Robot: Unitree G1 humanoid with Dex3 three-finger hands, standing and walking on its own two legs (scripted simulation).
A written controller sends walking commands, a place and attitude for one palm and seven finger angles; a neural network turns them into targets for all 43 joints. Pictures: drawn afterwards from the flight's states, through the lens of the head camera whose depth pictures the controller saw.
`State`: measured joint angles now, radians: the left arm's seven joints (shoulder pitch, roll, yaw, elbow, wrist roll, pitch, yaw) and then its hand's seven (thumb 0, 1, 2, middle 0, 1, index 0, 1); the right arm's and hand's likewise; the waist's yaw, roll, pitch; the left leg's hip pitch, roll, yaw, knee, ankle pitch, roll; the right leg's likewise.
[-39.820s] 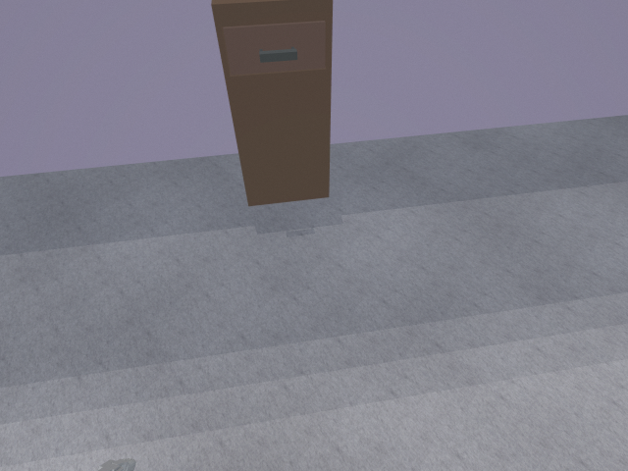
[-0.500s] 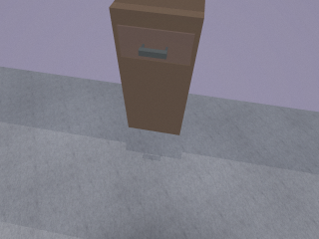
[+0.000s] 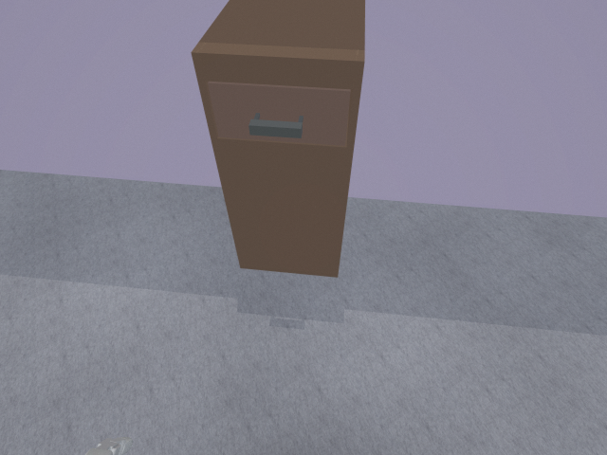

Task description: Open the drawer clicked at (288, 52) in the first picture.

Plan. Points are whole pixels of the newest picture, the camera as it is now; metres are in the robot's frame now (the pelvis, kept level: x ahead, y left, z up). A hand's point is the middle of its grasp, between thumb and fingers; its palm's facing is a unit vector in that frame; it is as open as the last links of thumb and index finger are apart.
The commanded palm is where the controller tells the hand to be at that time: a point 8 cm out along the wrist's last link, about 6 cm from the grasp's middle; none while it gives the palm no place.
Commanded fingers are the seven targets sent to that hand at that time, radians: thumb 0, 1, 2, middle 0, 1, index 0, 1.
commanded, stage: let the arm hang, fingers relaxed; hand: left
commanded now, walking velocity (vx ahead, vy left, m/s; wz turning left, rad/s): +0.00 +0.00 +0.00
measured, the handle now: (277, 123) +0.87 +0.10 -0.05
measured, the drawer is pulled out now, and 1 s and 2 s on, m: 0.00 0.00 0.00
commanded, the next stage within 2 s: look to check the result in 0.02 s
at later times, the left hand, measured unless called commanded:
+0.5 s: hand out of the picture +0.08 +0.25 -0.16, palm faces -0.04 -0.94 -0.35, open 7.3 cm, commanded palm none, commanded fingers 0.00 0.90 0.90 -0.20 -0.30 -0.20 -0.30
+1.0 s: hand out of the picture +0.08 +0.20 -0.18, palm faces -0.05 -0.96 -0.26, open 7.3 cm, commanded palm none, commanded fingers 0.00 0.90 0.90 -0.20 -0.30 -0.20 -0.30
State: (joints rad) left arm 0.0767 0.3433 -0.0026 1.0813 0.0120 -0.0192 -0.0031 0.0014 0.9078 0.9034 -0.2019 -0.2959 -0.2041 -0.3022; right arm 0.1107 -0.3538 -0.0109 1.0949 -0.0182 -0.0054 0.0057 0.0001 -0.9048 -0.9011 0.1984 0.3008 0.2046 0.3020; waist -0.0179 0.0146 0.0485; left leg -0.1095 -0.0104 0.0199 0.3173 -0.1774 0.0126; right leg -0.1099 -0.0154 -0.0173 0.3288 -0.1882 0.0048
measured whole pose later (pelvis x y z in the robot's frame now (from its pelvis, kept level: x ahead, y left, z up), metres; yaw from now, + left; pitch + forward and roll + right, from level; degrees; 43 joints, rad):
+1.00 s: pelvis +0.04 -0.02 -0.01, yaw -2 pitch -1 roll +1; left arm 0.21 0.27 0.01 1.12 0.02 0.01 -0.01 0.00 0.91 0.90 -0.20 -0.30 -0.20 -0.30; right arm 0.21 -0.25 0.00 1.12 -0.03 0.01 0.00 0.00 -0.91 -0.90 0.20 0.30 0.20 0.30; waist -0.01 -0.01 0.02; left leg -0.10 0.01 0.04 0.42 -0.30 -0.01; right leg -0.13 0.00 0.01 0.47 -0.32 -0.02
